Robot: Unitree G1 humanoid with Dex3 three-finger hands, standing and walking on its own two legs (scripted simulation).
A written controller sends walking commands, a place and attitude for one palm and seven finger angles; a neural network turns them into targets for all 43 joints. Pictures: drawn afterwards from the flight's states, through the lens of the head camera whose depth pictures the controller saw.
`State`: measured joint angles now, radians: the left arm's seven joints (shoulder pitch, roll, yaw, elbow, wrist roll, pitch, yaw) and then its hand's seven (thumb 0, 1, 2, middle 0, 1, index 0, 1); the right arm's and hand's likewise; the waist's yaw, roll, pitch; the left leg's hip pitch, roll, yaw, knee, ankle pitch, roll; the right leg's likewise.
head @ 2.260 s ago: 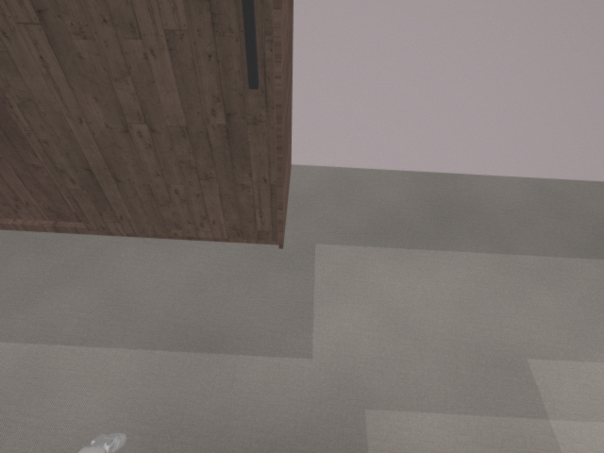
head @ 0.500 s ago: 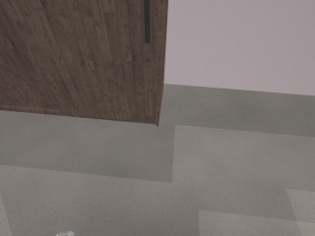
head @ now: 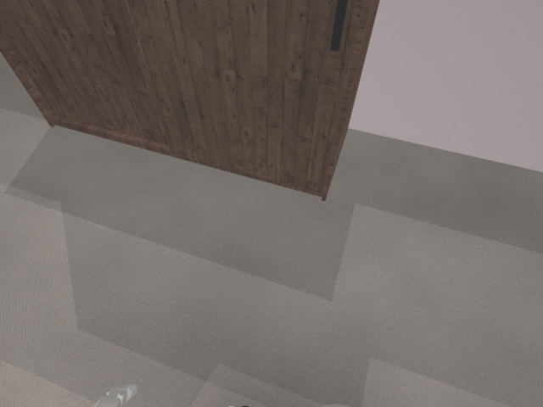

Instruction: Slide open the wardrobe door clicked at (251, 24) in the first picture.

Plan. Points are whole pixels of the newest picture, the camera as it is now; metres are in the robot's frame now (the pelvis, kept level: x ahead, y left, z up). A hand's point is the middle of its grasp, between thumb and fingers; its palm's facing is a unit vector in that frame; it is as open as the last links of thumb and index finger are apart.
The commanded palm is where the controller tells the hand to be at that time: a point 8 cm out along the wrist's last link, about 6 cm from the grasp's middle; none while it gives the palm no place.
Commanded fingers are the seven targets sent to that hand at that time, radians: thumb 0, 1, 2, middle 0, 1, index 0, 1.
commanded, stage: walk to a spot facing it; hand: right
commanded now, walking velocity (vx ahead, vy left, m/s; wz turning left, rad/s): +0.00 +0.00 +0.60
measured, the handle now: out of the picture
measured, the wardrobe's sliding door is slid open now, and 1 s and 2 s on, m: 0.00 0.00 0.00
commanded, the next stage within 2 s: turn to face it in 1.42 s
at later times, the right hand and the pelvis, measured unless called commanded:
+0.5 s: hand (381, 387) +0.18 -0.18 -0.15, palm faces -0.36 +0.91 -0.18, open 7.4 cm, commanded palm none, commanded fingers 0.00 -0.90 -0.90 0.20 0.30 0.20 0.30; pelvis +0.01 -0.03 +0.01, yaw +20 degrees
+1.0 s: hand (331, 341) +0.26 -0.11 -0.18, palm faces -0.44 +0.87 -0.21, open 7.3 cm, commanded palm none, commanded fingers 0.00 -0.90 -0.90 0.20 0.30 0.20 0.30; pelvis +0.15 +0.07 +0.00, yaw +31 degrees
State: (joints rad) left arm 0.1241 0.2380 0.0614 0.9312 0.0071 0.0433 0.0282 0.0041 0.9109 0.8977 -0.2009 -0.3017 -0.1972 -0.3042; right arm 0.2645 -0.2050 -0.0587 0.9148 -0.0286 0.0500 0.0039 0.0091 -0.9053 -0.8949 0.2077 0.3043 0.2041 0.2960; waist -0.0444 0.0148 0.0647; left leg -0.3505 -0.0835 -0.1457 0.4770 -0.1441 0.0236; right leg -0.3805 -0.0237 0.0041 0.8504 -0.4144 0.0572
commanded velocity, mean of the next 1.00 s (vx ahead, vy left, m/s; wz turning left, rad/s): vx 0.30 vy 0.00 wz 0.43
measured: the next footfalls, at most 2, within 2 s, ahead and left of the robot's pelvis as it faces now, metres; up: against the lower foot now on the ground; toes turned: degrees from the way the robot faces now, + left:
right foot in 0.08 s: +0.01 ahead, -0.14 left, +0.00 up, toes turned +3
left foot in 0.64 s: +0.06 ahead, +0.17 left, +0.00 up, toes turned +32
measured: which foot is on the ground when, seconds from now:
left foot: down 0.00-0.08, up 0.10-0.62, down 0.64-1.00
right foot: up 0.00-0.06, down 0.08-0.62, up 0.64-1.00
